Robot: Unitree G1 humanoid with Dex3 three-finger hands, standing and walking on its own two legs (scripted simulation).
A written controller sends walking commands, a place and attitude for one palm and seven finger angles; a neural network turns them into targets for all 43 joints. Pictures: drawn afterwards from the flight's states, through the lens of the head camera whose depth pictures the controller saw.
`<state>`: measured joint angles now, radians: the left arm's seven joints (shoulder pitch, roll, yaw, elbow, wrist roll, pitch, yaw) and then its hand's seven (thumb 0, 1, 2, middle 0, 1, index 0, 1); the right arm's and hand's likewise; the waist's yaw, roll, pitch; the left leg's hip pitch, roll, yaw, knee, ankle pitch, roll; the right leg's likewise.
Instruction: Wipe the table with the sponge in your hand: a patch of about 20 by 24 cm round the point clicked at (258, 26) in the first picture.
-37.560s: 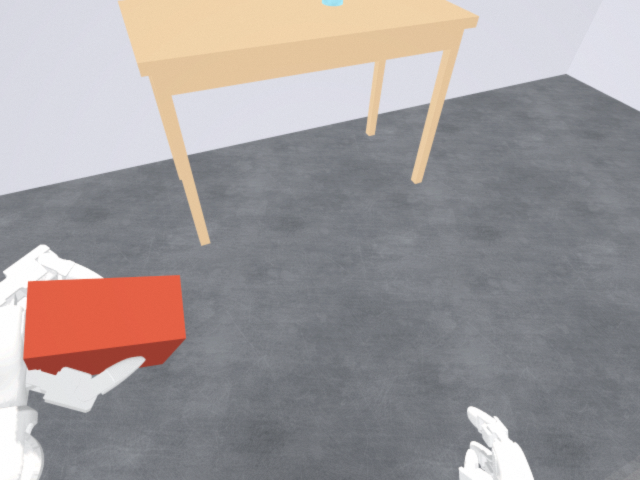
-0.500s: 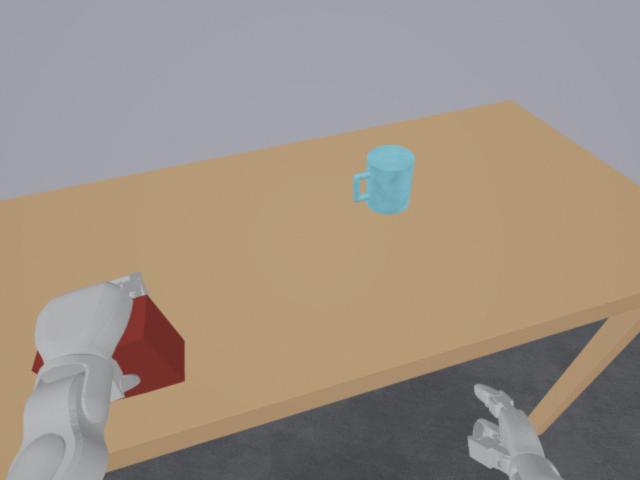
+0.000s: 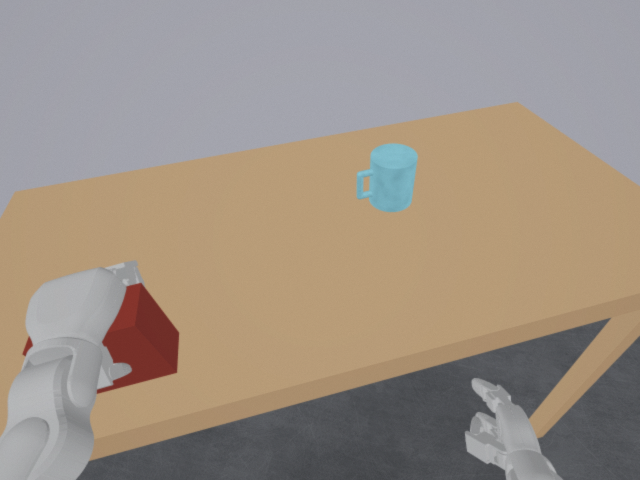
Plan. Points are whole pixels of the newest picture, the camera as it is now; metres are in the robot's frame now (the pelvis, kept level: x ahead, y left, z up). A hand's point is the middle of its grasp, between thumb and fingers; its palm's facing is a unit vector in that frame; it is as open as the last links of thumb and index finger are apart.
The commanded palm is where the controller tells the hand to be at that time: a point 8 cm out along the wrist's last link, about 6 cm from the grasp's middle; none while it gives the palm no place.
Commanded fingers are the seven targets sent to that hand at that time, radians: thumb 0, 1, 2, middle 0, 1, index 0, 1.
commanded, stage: lift the sponge slowly off the table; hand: left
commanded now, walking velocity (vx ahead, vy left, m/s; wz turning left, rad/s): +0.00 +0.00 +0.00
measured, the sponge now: (119, 349) +0.21 +0.30 +0.07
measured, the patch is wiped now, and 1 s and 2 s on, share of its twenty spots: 1.00 1.00 1.00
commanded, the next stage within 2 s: bring the sponge back beside the body in 1.24 s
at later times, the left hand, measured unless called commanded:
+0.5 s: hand (97, 306) +0.22 +0.30 +0.15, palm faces +0.10 -0.06 -0.99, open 9.8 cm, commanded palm +0.19 +0.29 +0.21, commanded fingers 0.00 0.10 1.30 -1.20 -1.60 -1.20 -1.60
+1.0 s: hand (98, 276) +0.24 +0.29 +0.18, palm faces +0.14 -0.05 -0.99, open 9.8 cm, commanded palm +0.19 +0.29 +0.25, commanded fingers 0.00 0.10 1.30 -1.20 -1.60 -1.20 -1.60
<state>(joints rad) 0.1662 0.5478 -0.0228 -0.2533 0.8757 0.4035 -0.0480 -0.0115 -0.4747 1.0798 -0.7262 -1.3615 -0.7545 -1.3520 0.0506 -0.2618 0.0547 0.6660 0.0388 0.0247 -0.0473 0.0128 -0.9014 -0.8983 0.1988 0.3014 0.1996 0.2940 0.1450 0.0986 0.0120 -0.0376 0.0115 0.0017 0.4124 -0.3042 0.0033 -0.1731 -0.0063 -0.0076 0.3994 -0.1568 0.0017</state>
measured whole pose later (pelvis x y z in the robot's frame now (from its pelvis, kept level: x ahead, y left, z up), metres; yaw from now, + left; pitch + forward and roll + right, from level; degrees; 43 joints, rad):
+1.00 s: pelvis -0.02 -0.01 +0.00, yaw +0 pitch -4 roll +1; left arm -0.07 0.62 -0.01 -0.23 0.83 0.48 -0.17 -0.01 -0.48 1.08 -0.74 -1.35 -0.77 -1.34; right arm 0.02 -0.28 0.08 0.65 0.05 0.01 -0.06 0.01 -0.90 -0.90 0.20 0.30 0.20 0.30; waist 0.14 0.12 0.01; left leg -0.06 0.00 0.00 0.40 -0.26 -0.01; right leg -0.21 -0.01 -0.01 0.41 -0.13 -0.01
